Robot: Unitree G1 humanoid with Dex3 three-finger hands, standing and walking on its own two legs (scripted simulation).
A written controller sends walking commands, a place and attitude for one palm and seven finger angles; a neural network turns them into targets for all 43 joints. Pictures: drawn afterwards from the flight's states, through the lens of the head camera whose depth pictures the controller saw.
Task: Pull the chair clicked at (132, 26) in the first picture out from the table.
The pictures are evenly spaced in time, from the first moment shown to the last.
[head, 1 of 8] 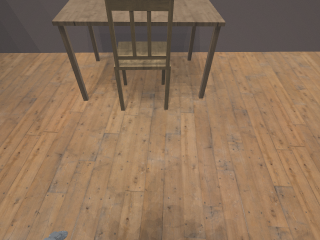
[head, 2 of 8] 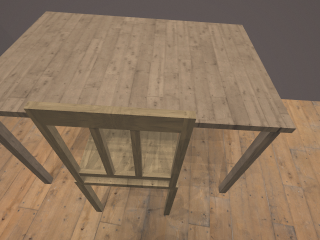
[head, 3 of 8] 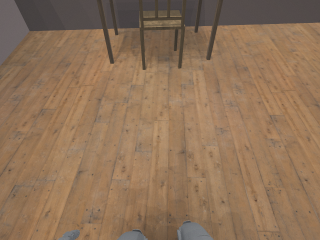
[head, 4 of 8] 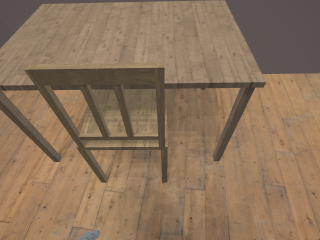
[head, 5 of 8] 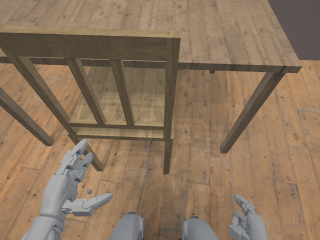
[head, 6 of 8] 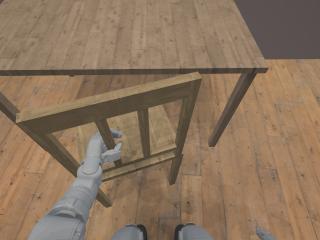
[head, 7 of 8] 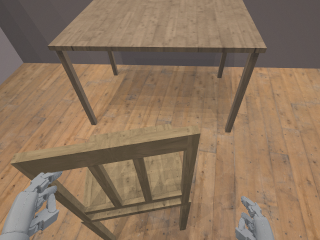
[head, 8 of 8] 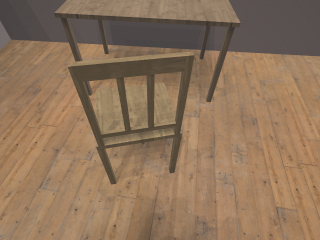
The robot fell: no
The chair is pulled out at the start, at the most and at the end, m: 0.00 0.64 0.63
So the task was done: yes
